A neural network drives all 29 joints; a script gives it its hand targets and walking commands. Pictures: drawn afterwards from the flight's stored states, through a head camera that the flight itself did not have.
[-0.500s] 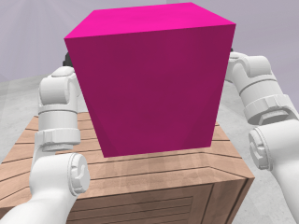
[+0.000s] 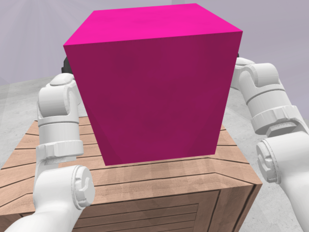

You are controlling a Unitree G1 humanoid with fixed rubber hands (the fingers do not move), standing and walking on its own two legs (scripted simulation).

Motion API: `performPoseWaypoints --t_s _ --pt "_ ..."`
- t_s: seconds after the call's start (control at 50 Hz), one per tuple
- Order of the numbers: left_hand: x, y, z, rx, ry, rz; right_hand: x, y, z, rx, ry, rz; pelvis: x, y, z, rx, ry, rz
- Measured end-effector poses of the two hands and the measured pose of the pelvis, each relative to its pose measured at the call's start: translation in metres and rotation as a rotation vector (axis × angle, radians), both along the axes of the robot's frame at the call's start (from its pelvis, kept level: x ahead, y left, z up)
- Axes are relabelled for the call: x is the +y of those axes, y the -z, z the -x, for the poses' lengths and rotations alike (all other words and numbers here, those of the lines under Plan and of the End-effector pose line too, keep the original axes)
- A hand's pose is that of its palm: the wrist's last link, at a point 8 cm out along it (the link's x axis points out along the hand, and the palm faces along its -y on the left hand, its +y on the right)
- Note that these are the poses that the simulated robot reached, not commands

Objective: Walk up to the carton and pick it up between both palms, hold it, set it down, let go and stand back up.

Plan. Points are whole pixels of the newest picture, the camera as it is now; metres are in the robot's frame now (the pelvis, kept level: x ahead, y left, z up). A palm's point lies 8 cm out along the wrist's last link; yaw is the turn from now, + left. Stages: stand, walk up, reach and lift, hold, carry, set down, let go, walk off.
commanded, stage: hold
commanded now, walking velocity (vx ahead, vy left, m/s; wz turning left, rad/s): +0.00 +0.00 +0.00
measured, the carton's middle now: (152, 80) +0.41 +0.00 +0.27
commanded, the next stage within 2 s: none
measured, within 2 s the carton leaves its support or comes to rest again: neither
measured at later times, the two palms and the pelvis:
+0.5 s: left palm (73, 79) +0.36 +0.18 +0.30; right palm (230, 67) +0.37 -0.18 +0.31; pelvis +0.00 +0.00 +0.00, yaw +0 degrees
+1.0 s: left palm (75, 79) +0.37 +0.18 +0.30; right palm (230, 67) +0.37 -0.19 +0.31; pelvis +0.00 +0.00 +0.00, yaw +0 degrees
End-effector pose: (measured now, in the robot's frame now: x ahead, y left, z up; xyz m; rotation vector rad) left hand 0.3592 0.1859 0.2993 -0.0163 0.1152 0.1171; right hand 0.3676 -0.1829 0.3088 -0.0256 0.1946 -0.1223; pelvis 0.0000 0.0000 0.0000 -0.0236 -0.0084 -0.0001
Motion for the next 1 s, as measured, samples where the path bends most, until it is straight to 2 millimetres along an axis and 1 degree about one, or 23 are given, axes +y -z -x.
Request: performPoseWaypoints --t_s 0.32,0.7,1.0 --pt "-0.002 -0.005 -0.004 0.004 0.016 -0.026 -0.002 -0.006 0.0 0.003 0.011 0.003 0.001 0.0 0.001 0.006 -0.002 0.001" --pt "0.0 0.003 -0.005 0.022 0.004 -0.025 0.0 0.004 -0.005 0.022 0.001 -0.001 0.003 0.0 -0.001 0.01 -0.004 0.003" --pt "-0.005 0.0 -0.009 0.013 0.012 -0.028 -0.005 0.001 -0.006 0.014 0.006 0.007 0.002 0.0 -0.004 0.014 0.003 0.002"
